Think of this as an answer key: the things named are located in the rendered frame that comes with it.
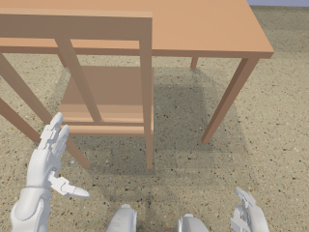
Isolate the chair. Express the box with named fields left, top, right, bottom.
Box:
left=0, top=8, right=155, bottom=170

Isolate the right robot hand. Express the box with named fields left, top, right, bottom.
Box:
left=230, top=187, right=269, bottom=232

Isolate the robot right thigh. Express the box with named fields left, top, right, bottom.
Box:
left=177, top=217, right=209, bottom=232

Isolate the left robot forearm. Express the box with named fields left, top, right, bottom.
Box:
left=10, top=186, right=52, bottom=232

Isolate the left robot hand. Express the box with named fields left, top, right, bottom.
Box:
left=26, top=112, right=91, bottom=198

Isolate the robot left shin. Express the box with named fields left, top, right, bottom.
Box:
left=121, top=204, right=130, bottom=208

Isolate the table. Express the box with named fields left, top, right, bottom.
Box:
left=0, top=0, right=274, bottom=144

